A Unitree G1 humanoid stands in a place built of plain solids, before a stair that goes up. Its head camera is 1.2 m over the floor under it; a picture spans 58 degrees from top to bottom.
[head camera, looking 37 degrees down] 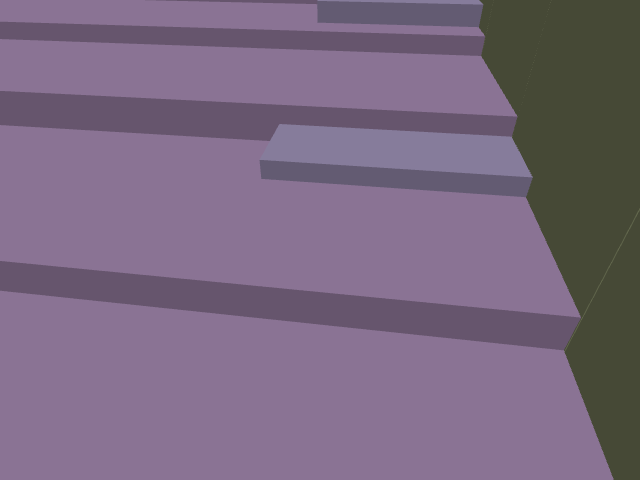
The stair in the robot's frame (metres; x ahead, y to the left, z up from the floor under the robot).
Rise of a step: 0.11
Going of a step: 0.59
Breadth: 1.24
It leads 8 degrees to the right of straight ahead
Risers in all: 3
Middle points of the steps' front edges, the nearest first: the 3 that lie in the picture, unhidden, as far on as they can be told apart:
1.05 -0.22 0.16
1.78 -0.33 0.27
2.22 -0.39 0.38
